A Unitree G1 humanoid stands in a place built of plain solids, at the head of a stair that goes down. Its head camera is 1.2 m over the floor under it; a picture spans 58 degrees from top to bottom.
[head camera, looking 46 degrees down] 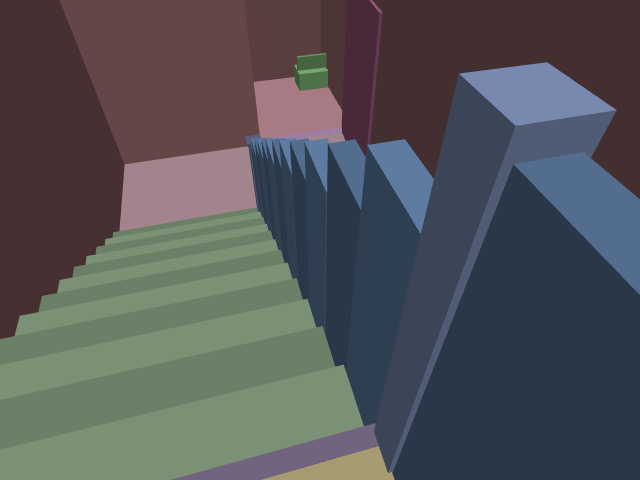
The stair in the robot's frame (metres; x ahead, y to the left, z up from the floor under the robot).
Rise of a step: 0.17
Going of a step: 0.27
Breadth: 1.54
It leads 15 degrees to the left of straight ahead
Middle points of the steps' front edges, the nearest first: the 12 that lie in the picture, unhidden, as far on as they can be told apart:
0.53 0.66 -0.17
0.79 0.73 -0.33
1.06 0.80 -0.50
1.32 0.87 -0.67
1.58 0.94 -0.84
1.85 1.01 -1.01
2.11 1.08 -1.18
2.37 1.16 -1.35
2.64 1.23 -1.52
2.90 1.30 -1.69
3.16 1.37 -1.85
3.43 1.44 -2.02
